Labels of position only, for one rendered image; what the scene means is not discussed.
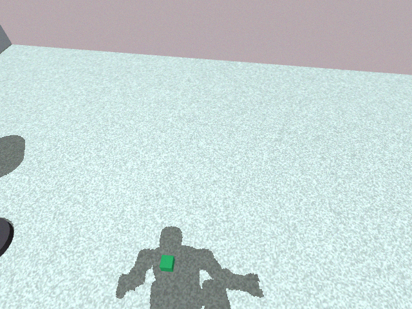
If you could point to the cube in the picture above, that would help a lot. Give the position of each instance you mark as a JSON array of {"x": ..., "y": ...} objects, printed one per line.
[{"x": 167, "y": 263}]

